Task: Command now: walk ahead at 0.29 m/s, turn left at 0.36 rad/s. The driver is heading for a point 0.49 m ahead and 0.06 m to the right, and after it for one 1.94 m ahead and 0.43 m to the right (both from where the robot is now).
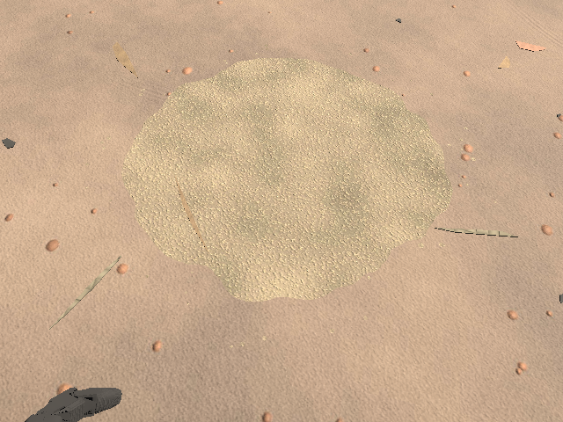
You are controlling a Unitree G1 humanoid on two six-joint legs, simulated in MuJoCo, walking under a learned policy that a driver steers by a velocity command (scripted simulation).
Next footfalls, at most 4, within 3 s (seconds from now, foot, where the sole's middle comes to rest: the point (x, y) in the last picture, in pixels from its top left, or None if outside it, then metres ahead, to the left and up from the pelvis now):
0.10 right None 0.21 -0.13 -0.78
0.42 left None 0.17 0.12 -0.78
1.62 left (193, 399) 0.57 0.17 -0.90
2.10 right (292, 413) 0.53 -0.08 -0.90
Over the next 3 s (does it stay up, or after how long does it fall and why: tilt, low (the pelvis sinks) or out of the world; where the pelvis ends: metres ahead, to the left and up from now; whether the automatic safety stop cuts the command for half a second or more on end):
stays up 0.57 0.04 -0.13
